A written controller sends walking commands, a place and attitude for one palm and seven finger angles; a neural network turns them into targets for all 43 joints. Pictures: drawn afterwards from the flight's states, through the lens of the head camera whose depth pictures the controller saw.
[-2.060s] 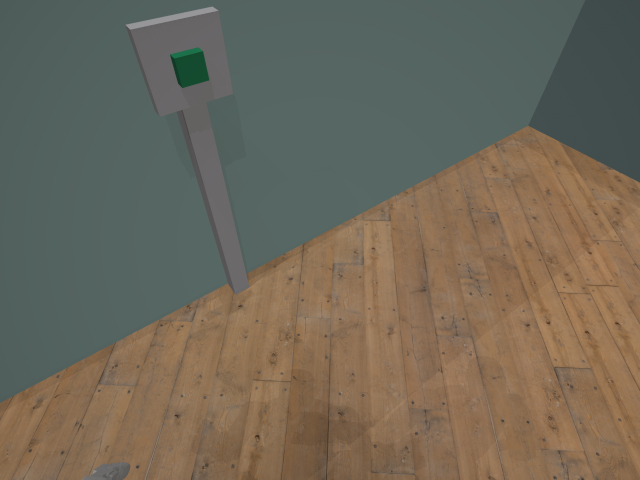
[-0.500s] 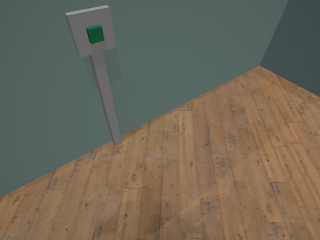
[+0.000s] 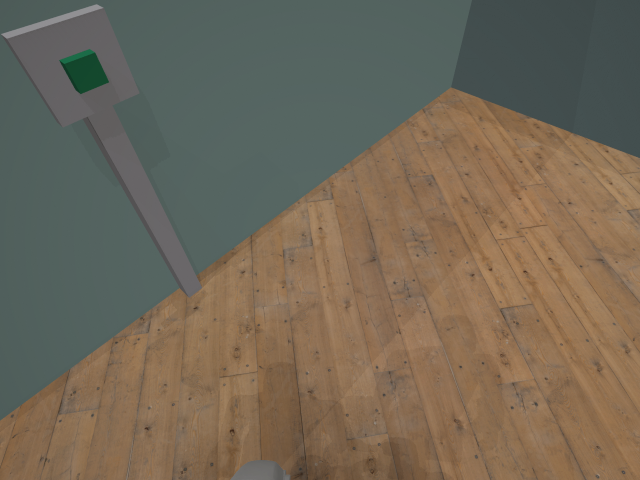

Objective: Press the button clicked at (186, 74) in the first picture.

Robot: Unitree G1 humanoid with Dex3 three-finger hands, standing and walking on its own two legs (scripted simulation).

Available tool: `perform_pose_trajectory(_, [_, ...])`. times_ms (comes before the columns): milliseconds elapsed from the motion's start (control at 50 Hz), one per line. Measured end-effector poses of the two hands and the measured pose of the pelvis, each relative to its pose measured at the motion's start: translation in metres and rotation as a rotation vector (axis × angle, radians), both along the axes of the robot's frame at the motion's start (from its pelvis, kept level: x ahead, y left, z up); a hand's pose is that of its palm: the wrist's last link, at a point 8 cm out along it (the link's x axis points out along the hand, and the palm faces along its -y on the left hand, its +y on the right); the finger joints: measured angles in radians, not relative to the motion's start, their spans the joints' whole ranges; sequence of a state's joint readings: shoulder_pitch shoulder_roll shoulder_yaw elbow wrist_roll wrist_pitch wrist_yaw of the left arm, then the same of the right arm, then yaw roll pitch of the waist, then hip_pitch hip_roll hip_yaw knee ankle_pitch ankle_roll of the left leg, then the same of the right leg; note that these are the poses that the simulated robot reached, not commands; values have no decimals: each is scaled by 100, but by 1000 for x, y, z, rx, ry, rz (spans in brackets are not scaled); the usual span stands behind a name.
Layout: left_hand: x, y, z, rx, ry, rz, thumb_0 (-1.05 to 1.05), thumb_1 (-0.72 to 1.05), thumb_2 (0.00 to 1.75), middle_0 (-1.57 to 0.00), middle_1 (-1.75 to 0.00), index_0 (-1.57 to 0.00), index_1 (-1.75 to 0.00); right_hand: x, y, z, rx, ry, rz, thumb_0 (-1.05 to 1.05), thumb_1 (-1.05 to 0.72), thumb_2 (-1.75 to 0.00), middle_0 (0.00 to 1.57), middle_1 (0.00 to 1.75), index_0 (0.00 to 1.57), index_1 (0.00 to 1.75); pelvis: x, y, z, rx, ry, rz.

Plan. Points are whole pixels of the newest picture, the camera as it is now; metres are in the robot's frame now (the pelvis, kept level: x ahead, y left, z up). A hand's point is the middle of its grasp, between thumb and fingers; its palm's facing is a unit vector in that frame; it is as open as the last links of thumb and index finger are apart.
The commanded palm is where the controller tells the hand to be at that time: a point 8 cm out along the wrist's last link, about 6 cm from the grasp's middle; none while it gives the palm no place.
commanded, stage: walk to a spot facing it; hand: left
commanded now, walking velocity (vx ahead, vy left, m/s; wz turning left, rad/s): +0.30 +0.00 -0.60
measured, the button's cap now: (84, 71) +0.78 +0.55 +0.11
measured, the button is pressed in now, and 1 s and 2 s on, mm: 0 0 0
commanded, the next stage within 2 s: turn to face it in 1.54 s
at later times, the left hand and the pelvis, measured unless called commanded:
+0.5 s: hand (174, 418) +0.22 +0.26 -0.17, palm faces -0.22 -0.96 -0.19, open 7.4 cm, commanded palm none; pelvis +0.12 +0.07 +0.01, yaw -18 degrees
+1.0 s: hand (324, 288) +0.48 +0.05 -0.18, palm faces -0.59 -0.79 -0.18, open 7.4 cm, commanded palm none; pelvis +0.29 -0.04 -0.01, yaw -35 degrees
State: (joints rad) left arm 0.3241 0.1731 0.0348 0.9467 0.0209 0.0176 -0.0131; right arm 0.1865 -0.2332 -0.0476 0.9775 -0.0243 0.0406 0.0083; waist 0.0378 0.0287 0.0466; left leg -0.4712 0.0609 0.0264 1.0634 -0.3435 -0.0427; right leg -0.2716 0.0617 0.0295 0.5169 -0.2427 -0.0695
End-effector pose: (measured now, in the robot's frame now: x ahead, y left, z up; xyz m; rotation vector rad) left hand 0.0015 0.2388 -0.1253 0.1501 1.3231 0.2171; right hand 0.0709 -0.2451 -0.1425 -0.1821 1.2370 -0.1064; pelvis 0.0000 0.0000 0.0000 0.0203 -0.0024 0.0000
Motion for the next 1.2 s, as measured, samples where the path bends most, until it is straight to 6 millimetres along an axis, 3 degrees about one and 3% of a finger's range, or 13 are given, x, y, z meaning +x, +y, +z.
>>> perform_pose_trajectory(140, [9,5,4,-33,49,-48,1,90,90,-21,-30,-20,-30,12,-4,21,-40,-52,-73,1,-91,-90,20,30,20,30,21,11,10,0,33,-77])
perform_pose_trajectory(220, [25,23,0,-37,63,-70,1,90,90,-21,-30,-20,-30,32,6,29,-63,-92,-97,1,-91,-90,20,30,20,30,37,26,9,-10,39,-120])
perform_pose_trajectory(300, [54,50,-12,-41,69,-99,1,90,90,-21,-30,-20,-30,58,26,35,-87,-160,-121,1,-91,-90,19,30,20,30,58,46,3,-24,38,-168])
perform_pose_trajectory(380, [105,74,-24,-41,64,-177,1,90,90,-20,-30,-20,-30,62,46,37,-107,-211,-182,1,-91,-90,20,30,20,30,81,61,-3,-35,20,-235])
perform_pose_trajectory(500, [223,75,-12,-45,-63,-318,1,91,90,-20,-30,-19,-30,18,77,37,-86,-76,-330,0,-91,-90,20,30,20,30,119,66,8,-47,6,-323])
perform_pose_trajectory(600, [316,40,-6,-64,-141,-441,1,91,90,-20,-30,-19,-30,-30,103,28,-49,105,-476,0,-91,-90,20,30,20,30,152,60,7,-50,3,-392])
perform_pose_trajectory(700, [399,-26,-8,-111,-181,-582,1,91,90,-19,-30,-19,-30,-67,132,24,12,293,-611,0,-91,-90,20,30,20,30,186,43,0,-49,3,-456])
perform_pose_trajectory(780, [459,-95,-16,-150,-222,-697,1,91,90,-20,-30,-19,-30,-78,144,21,69,420,-708,1,-91,-90,20,30,20,30,216,19,-12,-49,8,-508])
perform_pose_trajectory(840, [493,-137,-25,-169,-280,-745,1,91,90,-20,-30,-19,-30,-70,137,11,109,472,-759,1,-91,-90,20,30,20,30,241,-8,-27,-24,0,-528])
perform_pose_trajectory(900, [504,-154,-28,-165,-276,-747,1,91,90,-20,-30,-20,-30,-37,107,-1,95,421,-776,1,-91,-90,20,30,20,30,258,-22,-28,-46,-11,-557])
perform_pose_trajectory(960, [503,-152,-25,-130,-209,-754,1,91,90,-20,-30,-20,-30,22,61,-5,46,260,-766,1,-91,-90,20,30,20,30,275,-32,-19,-48,-15,-588])
perform_pose_trajectory(1080, [516,-127,-12,-44,-112,-740,0,93,90,-21,-30,-20,-30,152,-22,7,-33,-77,-716,1,-91,-90,19,30,20,30,315,-45,-6,-30,7,-656])
perform_pose_trajectory(1200, [547,-104,-10,-11,-58,-707,1,92,90,-20,-30,-20,-30,256,-67,27,-88,-250,-650,0,-91,-90,19,30,20,30,367,-52,-4,-23,19,-717])
